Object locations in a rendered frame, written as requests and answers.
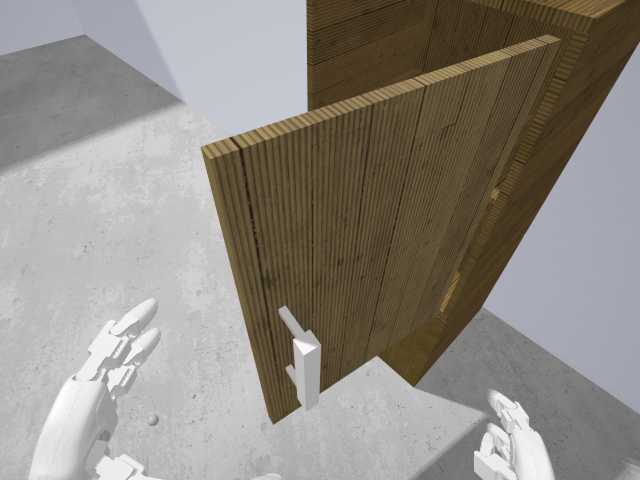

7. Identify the right robot hand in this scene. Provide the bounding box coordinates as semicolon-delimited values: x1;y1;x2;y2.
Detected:
474;389;555;480

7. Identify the left robot hand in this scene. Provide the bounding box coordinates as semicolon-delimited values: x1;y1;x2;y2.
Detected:
28;298;162;480

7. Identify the cupboard door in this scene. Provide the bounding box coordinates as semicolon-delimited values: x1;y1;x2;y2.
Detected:
201;34;561;425

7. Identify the handle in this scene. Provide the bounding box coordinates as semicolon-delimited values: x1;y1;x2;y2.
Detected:
278;305;321;412

